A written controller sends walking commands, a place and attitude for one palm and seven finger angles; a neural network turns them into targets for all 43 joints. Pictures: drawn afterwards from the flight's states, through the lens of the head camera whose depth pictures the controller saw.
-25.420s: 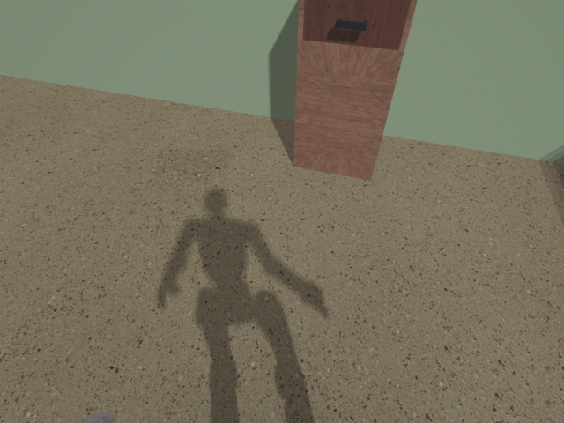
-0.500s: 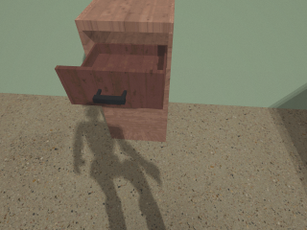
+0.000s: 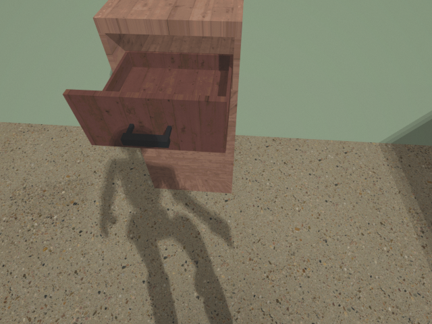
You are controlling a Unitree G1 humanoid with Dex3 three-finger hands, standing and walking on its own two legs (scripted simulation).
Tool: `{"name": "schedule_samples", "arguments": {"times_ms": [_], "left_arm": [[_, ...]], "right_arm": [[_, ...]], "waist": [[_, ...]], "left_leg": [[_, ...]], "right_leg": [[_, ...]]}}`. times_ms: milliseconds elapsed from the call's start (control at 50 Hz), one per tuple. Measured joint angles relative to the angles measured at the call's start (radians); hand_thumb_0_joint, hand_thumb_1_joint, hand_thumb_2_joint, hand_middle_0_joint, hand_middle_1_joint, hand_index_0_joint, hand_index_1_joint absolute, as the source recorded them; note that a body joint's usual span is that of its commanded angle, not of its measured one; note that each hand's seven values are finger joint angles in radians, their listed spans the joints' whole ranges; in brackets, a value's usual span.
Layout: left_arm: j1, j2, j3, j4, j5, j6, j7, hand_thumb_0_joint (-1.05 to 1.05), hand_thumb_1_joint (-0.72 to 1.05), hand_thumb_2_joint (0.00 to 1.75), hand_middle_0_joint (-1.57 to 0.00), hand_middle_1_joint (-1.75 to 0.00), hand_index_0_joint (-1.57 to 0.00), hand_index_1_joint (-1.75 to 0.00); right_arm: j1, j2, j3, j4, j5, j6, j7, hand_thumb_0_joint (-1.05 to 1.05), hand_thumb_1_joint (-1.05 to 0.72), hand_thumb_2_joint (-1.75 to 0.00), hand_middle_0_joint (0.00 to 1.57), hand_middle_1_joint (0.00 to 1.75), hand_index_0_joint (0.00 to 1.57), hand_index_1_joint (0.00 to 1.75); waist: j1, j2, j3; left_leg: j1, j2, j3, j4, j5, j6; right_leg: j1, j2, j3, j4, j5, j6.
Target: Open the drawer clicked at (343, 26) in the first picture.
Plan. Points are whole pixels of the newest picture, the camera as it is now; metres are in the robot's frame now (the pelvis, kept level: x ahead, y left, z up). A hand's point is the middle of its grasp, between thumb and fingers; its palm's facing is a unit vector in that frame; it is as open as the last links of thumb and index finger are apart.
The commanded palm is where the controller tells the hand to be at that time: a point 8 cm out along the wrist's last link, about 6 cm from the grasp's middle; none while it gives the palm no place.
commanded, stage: look to check the result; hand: left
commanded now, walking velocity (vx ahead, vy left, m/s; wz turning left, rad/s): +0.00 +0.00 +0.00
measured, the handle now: (148, 134) +0.54 +0.20 +0.00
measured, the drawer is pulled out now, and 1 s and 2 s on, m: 0.30 0.30 0.30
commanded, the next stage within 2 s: stand and wait in 0.20 s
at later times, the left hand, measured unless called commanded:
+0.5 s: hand out of the picture +0.11 +0.24 -0.15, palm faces -0.04 -0.94 -0.35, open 7.4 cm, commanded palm none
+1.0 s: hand out of the picture +0.11 +0.24 -0.16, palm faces -0.05 -0.93 -0.35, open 7.4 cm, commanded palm none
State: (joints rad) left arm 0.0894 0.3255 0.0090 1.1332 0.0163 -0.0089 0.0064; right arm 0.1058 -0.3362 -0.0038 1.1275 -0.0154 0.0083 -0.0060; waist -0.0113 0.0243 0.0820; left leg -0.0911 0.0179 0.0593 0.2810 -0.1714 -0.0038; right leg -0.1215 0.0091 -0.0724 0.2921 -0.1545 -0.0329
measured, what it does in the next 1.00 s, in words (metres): stands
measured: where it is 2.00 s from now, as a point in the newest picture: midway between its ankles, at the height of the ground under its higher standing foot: outside the picture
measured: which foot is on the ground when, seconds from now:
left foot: down 0.00-1.00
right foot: down 0.00-1.00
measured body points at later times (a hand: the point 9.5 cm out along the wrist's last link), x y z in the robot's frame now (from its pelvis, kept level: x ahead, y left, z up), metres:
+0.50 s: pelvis +0.02 -0.01 +0.00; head +0.05 -0.02 +0.45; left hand +0.11 +0.29 -0.13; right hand +0.09 -0.30 -0.14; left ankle -0.01 +0.12 -0.75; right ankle +0.00 -0.10 -0.75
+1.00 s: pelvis +0.02 +0.00 +0.00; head +0.05 -0.01 +0.45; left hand +0.12 +0.29 -0.13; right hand +0.08 -0.30 -0.14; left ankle -0.01 +0.12 -0.75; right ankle +0.00 -0.10 -0.75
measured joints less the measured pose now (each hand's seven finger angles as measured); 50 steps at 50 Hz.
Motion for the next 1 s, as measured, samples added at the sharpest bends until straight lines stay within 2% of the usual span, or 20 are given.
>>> {"name": "schedule_samples", "arguments": {"times_ms": [400,1000], "left_arm": [[-0.010,-0.009,0.003,-0.010,0.000,-0.007,0.005,0.00,0.90,0.90,-0.20,-0.30,-0.20,-0.30],[-0.002,0.002,0.001,-0.014,-0.001,-0.005,0.004,0.00,0.90,0.90,-0.20,-0.30,-0.20,-0.30]], "right_arm": [[-0.014,0.006,-0.003,-0.009,0.001,-0.001,-0.004,0.00,-0.91,-0.90,0.21,0.30,0.20,0.30],[0.004,0.005,-0.002,-0.001,0.002,-0.002,-0.005,0.00,-0.91,-0.90,0.21,0.30,0.20,0.30]], "waist": [[0.000,-0.001,-0.012],[-0.004,-0.006,-0.021]], "left_leg": [[0.023,0.014,0.002,-0.005,-0.023,-0.012],[0.044,0.014,0.014,-0.016,-0.031,-0.010]], "right_leg": [[0.024,0.015,0.002,-0.013,-0.019,-0.008],[0.037,0.015,0.015,-0.016,-0.025,-0.005]]}}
